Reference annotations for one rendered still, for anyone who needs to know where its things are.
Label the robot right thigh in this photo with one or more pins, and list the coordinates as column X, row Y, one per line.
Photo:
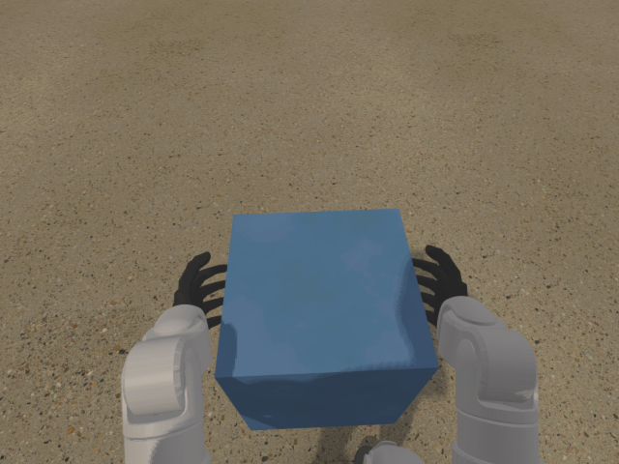
column 388, row 454

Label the right robot forearm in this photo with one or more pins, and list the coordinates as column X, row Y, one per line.
column 496, row 385

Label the carton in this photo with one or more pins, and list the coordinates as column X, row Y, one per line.
column 323, row 322

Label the robot right hand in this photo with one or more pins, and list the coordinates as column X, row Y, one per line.
column 447, row 285

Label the robot left hand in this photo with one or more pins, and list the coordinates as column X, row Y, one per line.
column 189, row 291

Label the left robot forearm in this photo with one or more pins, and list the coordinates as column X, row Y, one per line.
column 161, row 389

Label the right robot shin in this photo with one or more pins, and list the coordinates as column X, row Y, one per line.
column 384, row 443

